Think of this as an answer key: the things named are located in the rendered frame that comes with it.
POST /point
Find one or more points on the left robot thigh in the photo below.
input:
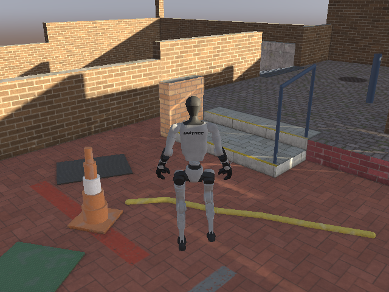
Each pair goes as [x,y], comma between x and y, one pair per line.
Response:
[179,186]

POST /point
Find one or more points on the humanoid robot head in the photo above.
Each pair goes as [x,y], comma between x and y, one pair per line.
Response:
[193,105]

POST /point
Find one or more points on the right robot forearm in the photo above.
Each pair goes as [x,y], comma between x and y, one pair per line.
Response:
[224,161]

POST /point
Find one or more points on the left robot forearm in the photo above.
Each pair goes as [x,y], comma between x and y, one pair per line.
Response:
[163,160]

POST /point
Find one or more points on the right robot upper arm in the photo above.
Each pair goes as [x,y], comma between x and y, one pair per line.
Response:
[213,128]

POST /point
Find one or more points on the left robot hand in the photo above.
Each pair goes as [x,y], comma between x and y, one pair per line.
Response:
[158,172]

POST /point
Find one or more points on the right robot hand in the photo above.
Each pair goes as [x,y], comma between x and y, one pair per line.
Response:
[223,171]

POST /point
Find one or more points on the left robot upper arm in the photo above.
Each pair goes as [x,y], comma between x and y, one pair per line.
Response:
[175,128]

